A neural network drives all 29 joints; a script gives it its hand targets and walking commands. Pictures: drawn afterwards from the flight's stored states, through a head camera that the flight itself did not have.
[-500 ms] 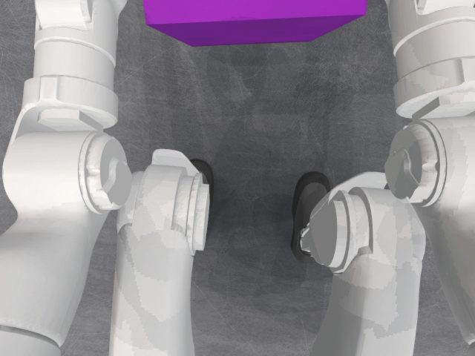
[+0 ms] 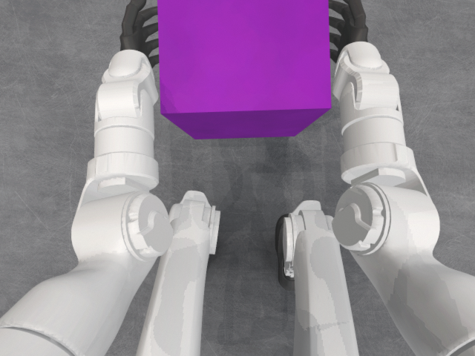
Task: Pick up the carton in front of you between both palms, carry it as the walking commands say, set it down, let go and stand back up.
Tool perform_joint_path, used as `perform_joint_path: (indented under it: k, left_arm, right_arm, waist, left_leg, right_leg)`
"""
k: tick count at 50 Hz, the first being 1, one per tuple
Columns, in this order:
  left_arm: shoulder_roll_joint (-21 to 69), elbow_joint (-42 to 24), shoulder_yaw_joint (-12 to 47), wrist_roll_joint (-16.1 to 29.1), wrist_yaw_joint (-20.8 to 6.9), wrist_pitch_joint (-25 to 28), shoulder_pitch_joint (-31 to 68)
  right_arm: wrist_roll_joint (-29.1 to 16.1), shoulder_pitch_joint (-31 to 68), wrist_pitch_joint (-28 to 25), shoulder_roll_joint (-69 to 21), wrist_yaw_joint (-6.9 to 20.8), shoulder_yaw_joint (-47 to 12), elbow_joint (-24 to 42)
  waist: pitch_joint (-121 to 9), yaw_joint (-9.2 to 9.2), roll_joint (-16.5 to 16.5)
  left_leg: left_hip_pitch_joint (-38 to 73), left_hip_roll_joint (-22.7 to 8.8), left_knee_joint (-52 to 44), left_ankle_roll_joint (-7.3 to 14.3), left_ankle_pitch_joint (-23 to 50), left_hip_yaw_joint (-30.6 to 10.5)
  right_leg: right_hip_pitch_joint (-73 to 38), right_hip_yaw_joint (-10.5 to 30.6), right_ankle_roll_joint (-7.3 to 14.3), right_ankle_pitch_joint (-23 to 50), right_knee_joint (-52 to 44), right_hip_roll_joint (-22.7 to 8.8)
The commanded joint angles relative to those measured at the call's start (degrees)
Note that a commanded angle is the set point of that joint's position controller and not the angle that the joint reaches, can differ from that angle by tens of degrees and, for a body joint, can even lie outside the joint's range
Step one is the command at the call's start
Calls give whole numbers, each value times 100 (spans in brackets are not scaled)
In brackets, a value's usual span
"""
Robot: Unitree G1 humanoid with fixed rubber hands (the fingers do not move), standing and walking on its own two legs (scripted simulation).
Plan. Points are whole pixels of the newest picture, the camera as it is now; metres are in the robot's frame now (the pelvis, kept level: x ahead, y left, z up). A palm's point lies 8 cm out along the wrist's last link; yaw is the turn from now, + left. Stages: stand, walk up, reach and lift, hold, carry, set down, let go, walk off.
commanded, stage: reach and lift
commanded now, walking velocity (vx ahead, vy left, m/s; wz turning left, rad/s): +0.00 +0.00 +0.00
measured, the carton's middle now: (243, 68) +0.53 +0.04 -0.14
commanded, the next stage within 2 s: none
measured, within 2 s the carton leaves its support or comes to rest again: neither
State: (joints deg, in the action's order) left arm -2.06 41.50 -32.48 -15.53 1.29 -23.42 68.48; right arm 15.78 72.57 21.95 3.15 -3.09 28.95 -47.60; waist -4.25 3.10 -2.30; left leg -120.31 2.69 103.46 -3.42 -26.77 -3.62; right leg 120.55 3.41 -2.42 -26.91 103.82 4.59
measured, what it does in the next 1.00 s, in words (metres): rises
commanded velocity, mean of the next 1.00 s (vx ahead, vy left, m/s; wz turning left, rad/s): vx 0.00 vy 0.00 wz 0.00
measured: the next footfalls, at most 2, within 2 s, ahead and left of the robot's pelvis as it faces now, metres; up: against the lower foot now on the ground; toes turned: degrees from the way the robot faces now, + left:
none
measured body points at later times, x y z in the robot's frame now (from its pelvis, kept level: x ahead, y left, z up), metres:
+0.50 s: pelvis +0.04 +0.00 +0.12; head +0.24 +0.01 +0.52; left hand +0.49 +0.18 +0.07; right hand +0.51 -0.12 +0.07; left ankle +0.12 +0.14 -0.44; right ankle +0.12 -0.12 -0.44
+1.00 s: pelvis +0.08 +0.00 +0.25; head +0.17 +0.01 +0.69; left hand +0.44 +0.17 +0.22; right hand +0.45 -0.14 +0.22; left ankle +0.12 +0.14 -0.44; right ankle +0.12 -0.12 -0.44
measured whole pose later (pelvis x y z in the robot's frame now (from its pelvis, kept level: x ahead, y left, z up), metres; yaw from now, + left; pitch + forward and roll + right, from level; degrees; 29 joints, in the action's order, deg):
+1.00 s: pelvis +0.08 +0.00 +0.25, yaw +1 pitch +19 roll +0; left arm 7.7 29.0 -21.9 -14.4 -0.4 -24.2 27.0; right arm 14.4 27.5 23.2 -8.9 -1.7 21.6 -30.1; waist -9.6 1.0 -0.8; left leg -50.8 1.4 52.1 -1.6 -20.3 -4.1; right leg 50.6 3.8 -0.8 -20.9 52.5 2.0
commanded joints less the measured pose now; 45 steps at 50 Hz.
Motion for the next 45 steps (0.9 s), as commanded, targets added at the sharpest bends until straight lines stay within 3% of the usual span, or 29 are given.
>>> perform_joint_path:
  k: [1,8,14,28,45]
  left_arm:
    - [5514,-7,2657,965,-1518,24,4087]
    - [6167,-489,3377,1252,-1652,-182,3514]
    - [6421,-687,3770,1376,-1652,-176,2736]
    - [6722,-481,3874,1135,-1571,6,1075]
    - [6824,-869,4318,1033,-1563,46,-678]
  right_arm:
    - [-846,3568,-38,-5807,1437,-2212,-66]
    - [-1148,3054,146,-6402,1597,-2972,577]
    - [-1338,2327,178,-6735,1653,-3449,903]
    - [-1084,691,11,-7036,1546,-3512,827]
    - [-1047,-1094,16,-7206,1566,-4006,1304]
  waist:
    - [-6150,182,10]
    - [-7181,123,95]
    - [-6944,113,25]
    - [-5362,-9,67]
    - [-3948,-148,196]
  left_leg:
    - [3405,566,-1231,214,328,973]
    - [4381,591,-1612,150,1224,952]
    - [4869,630,-2028,139,1556,860]
    - [6099,667,-3427,204,1470,539]
    - [8338,508,-5376,320,1869,132]
  right_leg:
    - [-3231,-853,204,-22,-1253,568]
    - [-4099,-836,127,868,-1648,589]
    - [-4626,-748,73,1234,-2048,610]
    - [-5841,-441,106,1191,-3492,571]
    - [-8253,-46,223,1755,-5452,342]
